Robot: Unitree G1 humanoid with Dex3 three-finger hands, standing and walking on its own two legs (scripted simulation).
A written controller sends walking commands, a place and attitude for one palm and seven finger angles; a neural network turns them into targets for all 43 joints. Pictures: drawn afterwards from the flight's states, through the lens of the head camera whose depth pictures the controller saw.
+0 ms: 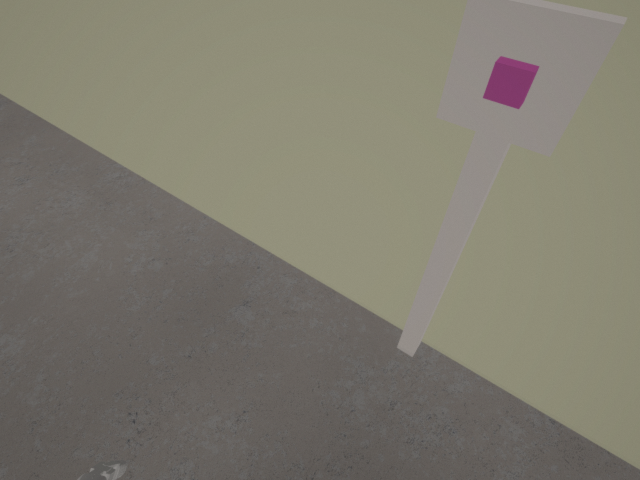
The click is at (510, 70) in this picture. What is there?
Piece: button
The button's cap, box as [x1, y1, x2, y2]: [483, 56, 538, 108]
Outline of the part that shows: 501,56 495,62 483,97 518,108 523,102 538,66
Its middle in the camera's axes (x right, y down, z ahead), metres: +0.28 -0.23 +0.58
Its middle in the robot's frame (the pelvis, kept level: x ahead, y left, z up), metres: +0.63 -0.24 +0.21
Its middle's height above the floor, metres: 0.98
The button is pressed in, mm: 0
